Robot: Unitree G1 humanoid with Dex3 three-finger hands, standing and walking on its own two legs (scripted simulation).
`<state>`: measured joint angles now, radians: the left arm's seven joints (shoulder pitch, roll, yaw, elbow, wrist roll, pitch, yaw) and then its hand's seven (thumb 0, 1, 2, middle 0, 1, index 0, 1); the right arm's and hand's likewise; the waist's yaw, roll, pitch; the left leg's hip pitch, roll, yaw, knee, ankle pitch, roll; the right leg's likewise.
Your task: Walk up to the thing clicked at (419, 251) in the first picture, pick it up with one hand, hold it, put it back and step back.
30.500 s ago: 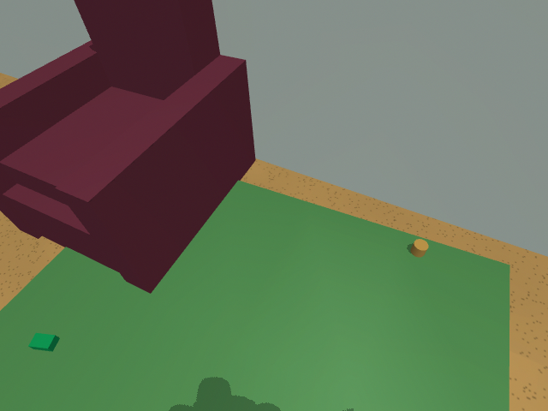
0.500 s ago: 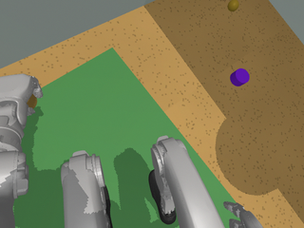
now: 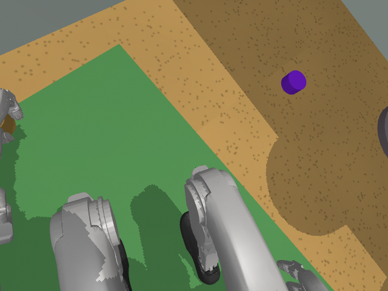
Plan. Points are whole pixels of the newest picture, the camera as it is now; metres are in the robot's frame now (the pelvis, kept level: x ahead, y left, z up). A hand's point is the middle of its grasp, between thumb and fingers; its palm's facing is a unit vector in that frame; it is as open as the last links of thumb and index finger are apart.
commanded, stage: lower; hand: left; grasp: from above
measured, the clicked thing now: out of the picture +0.49 +0.33 -0.19
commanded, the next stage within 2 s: rest in 0.48 s
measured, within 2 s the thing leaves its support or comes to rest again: rests again in 1.92 s
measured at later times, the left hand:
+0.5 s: hand (8, 132) +0.47 +0.31 -0.22, palm faces -0.47 -0.09 -0.88, open 6.5 cm
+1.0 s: hand (18, 136) +0.48 +0.31 -0.26, palm faces -0.47 -0.11 -0.88, open 6.5 cm
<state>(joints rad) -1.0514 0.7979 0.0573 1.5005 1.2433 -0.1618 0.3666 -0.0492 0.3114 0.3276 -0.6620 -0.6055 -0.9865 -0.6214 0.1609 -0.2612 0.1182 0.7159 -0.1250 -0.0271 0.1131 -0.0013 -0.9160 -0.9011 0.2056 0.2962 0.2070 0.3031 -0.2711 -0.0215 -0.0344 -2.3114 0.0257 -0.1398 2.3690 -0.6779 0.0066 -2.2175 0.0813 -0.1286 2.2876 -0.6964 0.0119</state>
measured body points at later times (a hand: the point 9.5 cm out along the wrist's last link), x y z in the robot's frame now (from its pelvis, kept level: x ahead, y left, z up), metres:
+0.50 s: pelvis +0.00 +0.00 -0.02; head +0.27 +0.09 +0.33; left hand +0.49 +0.31 -0.17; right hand +0.05 -0.27 -0.11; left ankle +0.08 +0.13 -0.31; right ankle +0.09 -0.11 -0.31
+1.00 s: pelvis +0.00 +0.00 -0.03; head +0.28 +0.10 +0.31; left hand +0.50 +0.31 -0.21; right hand +0.04 -0.26 -0.10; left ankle +0.08 +0.13 -0.31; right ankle +0.09 -0.11 -0.31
